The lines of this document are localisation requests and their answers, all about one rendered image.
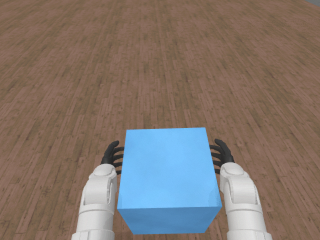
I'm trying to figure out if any carton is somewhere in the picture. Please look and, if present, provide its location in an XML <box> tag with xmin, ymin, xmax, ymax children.
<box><xmin>117</xmin><ymin>127</ymin><xmax>222</xmax><ymax>235</ymax></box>

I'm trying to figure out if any robot left hand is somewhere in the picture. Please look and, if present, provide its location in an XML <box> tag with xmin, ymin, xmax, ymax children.
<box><xmin>100</xmin><ymin>140</ymin><xmax>125</xmax><ymax>175</ymax></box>

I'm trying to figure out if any right robot forearm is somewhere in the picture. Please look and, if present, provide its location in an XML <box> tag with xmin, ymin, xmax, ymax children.
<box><xmin>220</xmin><ymin>162</ymin><xmax>273</xmax><ymax>240</ymax></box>

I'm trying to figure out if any left robot forearm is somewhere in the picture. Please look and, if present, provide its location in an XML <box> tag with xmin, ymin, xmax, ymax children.
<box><xmin>71</xmin><ymin>163</ymin><xmax>118</xmax><ymax>240</ymax></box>

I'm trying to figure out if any robot right hand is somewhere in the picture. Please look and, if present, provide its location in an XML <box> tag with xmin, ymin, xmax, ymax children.
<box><xmin>209</xmin><ymin>138</ymin><xmax>235</xmax><ymax>175</ymax></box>

